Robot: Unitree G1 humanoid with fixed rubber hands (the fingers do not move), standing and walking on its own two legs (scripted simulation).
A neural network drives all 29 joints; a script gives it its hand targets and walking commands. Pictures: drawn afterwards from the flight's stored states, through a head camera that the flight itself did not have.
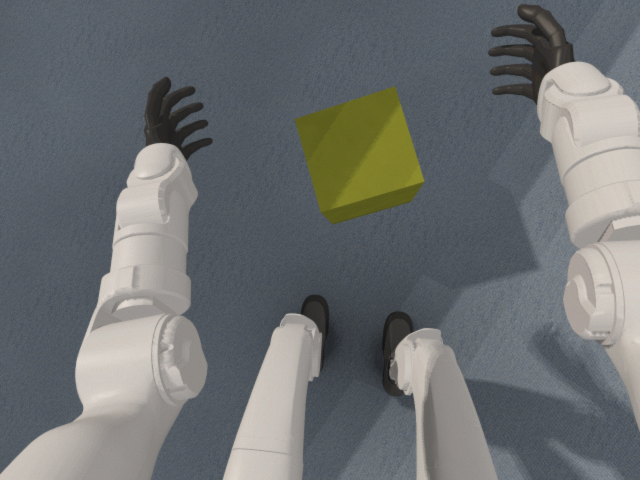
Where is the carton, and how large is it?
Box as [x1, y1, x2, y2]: [295, 86, 423, 223]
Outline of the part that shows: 394,86 295,119 320,211 332,223 408,202 412,199 423,182 423,178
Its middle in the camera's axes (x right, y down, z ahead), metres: +0.09 -0.17 +0.88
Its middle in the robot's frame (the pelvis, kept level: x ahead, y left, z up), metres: +0.56 +0.06 -0.54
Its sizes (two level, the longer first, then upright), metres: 0.210 0.200 0.250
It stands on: the floor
